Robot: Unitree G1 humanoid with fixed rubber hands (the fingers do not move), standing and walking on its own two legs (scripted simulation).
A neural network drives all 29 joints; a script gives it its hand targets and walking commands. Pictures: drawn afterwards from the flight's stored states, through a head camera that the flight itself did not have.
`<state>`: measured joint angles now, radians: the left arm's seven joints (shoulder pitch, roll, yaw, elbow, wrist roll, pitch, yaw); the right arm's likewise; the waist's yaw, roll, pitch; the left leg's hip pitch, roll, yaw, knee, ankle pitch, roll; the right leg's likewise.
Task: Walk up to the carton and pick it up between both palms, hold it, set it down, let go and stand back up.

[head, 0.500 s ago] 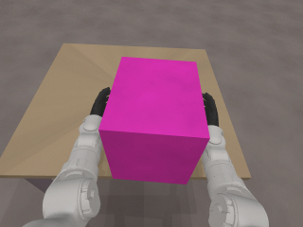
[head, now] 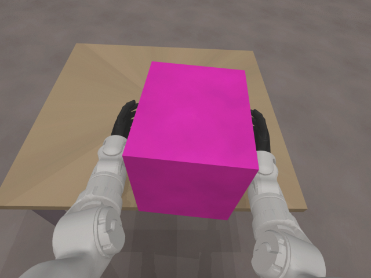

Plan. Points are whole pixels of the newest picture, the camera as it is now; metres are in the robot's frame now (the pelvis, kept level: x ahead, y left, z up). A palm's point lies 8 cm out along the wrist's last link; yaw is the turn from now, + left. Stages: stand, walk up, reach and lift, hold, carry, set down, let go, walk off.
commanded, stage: set down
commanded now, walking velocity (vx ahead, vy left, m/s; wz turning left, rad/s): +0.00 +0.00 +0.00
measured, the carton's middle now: (190, 142) +0.41 -0.01 +0.03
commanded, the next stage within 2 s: none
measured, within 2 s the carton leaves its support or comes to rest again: neither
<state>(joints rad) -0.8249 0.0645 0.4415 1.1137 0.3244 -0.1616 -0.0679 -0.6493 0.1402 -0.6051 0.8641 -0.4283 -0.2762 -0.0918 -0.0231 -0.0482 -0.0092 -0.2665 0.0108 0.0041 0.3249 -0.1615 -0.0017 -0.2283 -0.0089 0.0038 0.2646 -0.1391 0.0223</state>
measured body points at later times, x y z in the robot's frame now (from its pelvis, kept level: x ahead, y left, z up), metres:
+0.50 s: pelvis +0.00 +0.00 +0.00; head +0.05 +0.03 +0.45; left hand +0.43 +0.15 +0.05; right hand +0.39 -0.16 +0.06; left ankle +0.00 +0.12 -0.75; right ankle -0.01 -0.13 -0.75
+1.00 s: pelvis +0.00 +0.00 +0.00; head +0.05 +0.03 +0.44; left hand +0.43 +0.15 +0.05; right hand +0.39 -0.16 +0.06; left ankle +0.00 +0.12 -0.75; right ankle -0.01 -0.13 -0.75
